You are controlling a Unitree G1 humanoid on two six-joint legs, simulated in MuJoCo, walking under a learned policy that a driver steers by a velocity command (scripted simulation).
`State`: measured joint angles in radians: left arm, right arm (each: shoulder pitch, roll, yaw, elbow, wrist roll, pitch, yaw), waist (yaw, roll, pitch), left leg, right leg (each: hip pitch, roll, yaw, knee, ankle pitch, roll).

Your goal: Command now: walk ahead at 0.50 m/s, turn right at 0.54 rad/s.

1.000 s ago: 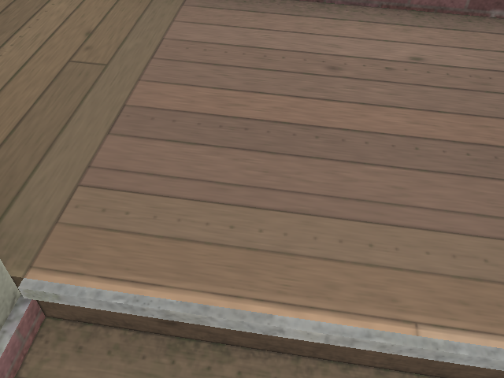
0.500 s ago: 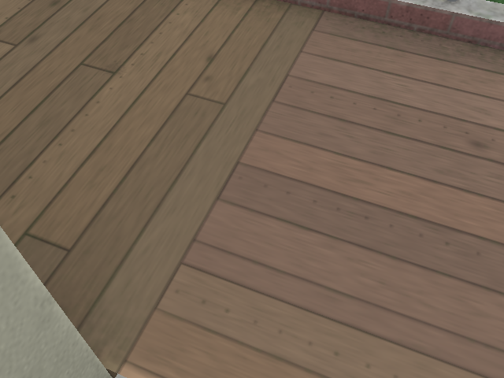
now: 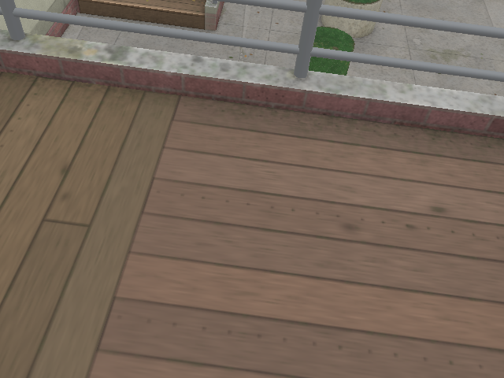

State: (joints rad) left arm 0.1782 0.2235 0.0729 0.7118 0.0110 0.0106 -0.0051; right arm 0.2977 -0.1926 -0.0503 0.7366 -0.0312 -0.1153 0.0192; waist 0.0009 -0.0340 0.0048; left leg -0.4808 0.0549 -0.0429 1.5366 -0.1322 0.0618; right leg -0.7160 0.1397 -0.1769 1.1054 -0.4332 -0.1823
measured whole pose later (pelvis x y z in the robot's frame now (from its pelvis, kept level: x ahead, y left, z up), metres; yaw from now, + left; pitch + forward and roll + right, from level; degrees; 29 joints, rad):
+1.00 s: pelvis +0.41 -0.03 +0.09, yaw -22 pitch +1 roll +1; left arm 0.23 0.16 0.00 0.75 0.04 0.00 0.03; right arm 0.33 -0.22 -0.01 0.81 0.00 0.00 -0.01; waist -0.01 0.02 -0.03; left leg -0.29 0.02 0.04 0.65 -0.45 -0.01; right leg -0.34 0.03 0.01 0.52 -0.19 -0.04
